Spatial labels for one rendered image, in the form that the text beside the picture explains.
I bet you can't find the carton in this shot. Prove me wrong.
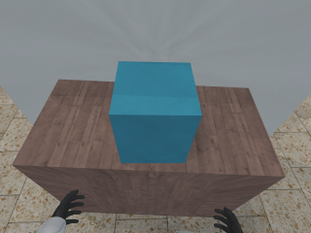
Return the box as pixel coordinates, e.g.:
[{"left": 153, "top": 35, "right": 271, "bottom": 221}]
[{"left": 109, "top": 61, "right": 202, "bottom": 163}]

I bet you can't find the robot left hand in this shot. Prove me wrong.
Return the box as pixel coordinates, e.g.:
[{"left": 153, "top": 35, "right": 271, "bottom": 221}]
[{"left": 52, "top": 189, "right": 85, "bottom": 225}]

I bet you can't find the robot right hand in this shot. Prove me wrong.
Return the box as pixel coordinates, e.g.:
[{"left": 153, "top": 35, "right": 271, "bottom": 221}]
[{"left": 213, "top": 207, "right": 243, "bottom": 233}]

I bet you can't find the pedestal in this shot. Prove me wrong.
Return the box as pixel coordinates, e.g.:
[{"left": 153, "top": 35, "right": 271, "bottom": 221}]
[{"left": 12, "top": 79, "right": 286, "bottom": 217}]

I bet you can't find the robot left forearm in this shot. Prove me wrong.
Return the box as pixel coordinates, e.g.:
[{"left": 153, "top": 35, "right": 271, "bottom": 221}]
[{"left": 36, "top": 216, "right": 66, "bottom": 233}]

